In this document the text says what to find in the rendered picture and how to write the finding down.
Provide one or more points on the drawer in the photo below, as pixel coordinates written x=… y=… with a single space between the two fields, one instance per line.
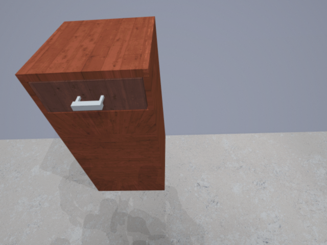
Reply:
x=119 y=93

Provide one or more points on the cabinet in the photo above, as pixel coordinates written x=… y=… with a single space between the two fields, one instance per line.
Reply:
x=119 y=150

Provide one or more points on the handle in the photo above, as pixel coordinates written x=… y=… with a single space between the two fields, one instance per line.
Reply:
x=87 y=105

